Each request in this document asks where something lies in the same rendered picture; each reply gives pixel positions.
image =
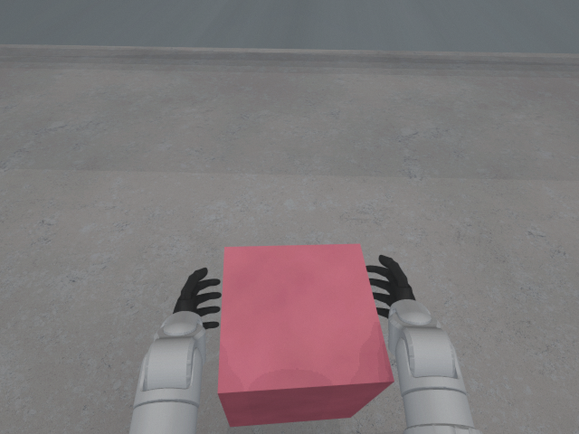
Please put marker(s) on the robot right forearm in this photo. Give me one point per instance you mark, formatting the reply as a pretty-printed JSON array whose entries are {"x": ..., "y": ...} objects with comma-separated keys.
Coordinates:
[{"x": 431, "y": 383}]

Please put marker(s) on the carton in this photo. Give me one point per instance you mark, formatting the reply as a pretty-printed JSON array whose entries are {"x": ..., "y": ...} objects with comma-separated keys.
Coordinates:
[{"x": 300, "y": 335}]

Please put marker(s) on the robot left forearm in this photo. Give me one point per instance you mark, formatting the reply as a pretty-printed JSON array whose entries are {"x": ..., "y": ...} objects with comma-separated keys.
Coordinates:
[{"x": 169, "y": 384}]

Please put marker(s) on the left robot hand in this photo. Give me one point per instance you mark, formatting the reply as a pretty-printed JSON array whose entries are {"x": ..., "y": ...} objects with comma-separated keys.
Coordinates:
[{"x": 189, "y": 300}]

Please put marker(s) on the right robot hand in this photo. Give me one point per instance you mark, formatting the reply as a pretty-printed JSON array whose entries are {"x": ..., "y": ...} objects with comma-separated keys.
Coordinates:
[{"x": 397, "y": 286}]

